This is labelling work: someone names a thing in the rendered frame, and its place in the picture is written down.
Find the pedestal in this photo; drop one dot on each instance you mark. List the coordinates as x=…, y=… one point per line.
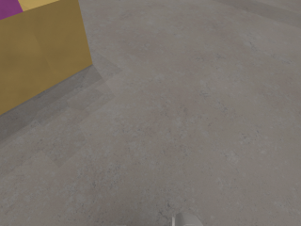
x=40, y=47

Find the robot right thigh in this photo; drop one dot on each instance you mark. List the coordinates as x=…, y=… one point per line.
x=184, y=219

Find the carton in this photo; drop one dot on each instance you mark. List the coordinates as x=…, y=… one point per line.
x=9, y=8

